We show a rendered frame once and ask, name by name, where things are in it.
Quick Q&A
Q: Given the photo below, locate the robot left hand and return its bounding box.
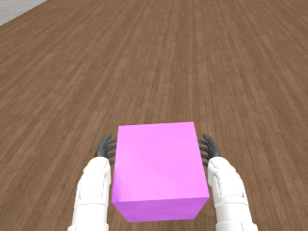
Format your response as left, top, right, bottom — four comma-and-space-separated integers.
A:
94, 133, 117, 165

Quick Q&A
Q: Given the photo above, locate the left robot forearm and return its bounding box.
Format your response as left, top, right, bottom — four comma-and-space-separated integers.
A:
67, 157, 112, 231

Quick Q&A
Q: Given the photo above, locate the carton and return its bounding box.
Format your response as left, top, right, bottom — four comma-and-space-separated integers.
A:
111, 121, 210, 222

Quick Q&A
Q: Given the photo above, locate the robot right hand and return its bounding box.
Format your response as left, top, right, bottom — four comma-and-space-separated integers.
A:
197, 134, 221, 167

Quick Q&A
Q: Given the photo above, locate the right robot forearm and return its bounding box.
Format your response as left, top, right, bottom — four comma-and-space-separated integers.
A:
207, 157, 258, 231

